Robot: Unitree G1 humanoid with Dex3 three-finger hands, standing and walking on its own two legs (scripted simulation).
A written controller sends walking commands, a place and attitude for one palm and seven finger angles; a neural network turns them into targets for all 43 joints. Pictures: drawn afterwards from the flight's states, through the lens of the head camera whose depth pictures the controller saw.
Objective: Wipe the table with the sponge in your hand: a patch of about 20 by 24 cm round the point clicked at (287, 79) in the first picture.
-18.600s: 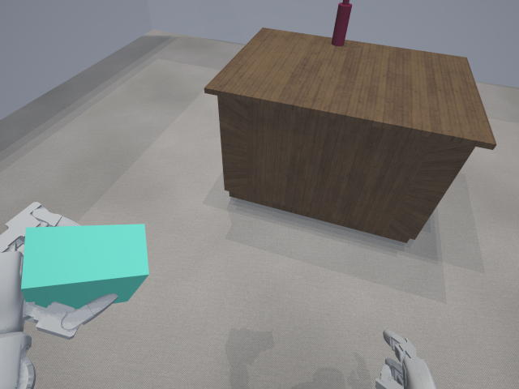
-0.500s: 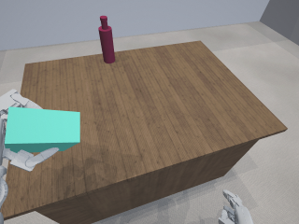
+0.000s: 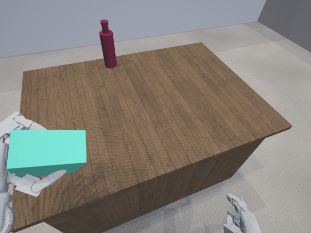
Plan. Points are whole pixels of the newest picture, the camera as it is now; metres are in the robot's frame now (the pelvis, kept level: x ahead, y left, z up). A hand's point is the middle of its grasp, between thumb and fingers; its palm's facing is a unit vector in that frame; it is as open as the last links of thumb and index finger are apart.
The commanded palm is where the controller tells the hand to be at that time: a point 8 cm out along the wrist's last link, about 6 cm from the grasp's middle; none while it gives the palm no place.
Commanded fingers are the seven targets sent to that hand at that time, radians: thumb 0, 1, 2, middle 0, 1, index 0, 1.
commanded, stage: come to a stop and stand still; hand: left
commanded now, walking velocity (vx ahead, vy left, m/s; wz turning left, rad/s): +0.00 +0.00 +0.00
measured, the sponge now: (58, 154) +0.22 +0.22 +0.14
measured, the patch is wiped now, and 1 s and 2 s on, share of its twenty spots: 0.00 0.00 0.00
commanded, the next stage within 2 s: look again from close up in 0.32 s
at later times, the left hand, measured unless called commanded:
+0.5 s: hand (44, 152) +0.22 +0.24 +0.16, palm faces +0.33 -0.86 -0.40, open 10.2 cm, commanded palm +0.16 +0.28 +0.17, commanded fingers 0.00 0.10 1.30 -1.20 -1.60 -1.20 -1.60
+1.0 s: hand (24, 137) +0.23 +0.28 +0.18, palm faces +0.42 -0.82 -0.38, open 10.2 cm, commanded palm +0.16 +0.28 +0.17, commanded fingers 0.00 0.10 1.30 -1.20 -1.60 -1.20 -1.60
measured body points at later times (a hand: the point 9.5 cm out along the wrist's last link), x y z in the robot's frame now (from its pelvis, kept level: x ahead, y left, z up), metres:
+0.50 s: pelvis +0.00 +0.00 +0.00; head +0.02 +0.02 +0.45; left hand +0.19 +0.29 +0.18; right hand +0.17 -0.22 -0.07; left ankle +0.04 +0.07 -0.74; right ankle +0.01 -0.10 -0.74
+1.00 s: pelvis -0.01 +0.01 +0.00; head +0.01 +0.02 +0.45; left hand +0.20 +0.32 +0.20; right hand +0.18 -0.22 -0.06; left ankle +0.04 +0.07 -0.74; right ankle +0.01 -0.10 -0.74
